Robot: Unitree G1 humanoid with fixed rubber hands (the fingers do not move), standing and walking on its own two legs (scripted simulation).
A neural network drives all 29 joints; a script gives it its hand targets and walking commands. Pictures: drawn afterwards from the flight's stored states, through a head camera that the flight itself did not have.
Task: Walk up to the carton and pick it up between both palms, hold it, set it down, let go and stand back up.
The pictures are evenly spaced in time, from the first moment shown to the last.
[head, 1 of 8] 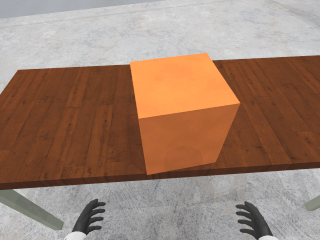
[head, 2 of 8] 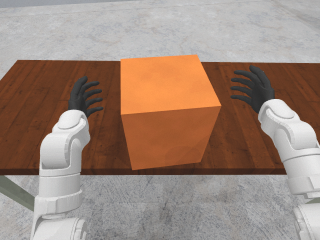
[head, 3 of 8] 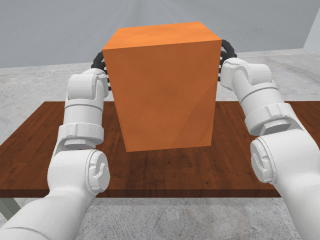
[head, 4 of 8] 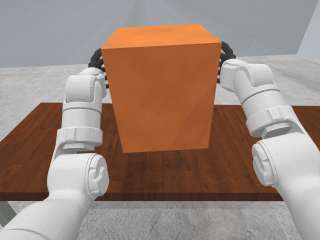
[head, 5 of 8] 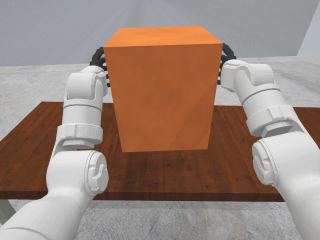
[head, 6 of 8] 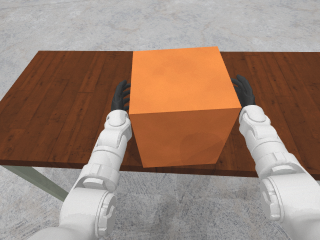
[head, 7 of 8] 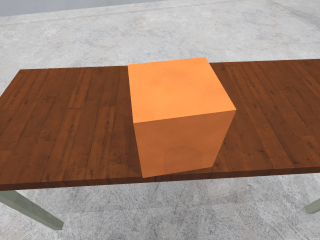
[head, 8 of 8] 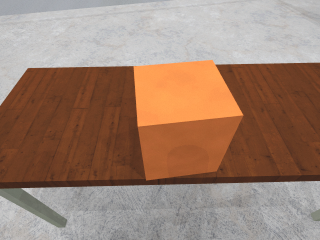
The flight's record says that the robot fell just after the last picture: no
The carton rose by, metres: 0.22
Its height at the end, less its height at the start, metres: +0.00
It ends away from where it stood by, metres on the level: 0.02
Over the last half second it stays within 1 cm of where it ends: yes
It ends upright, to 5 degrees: yes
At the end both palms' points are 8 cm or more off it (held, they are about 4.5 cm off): yes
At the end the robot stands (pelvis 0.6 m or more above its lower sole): yes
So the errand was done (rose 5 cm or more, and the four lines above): yes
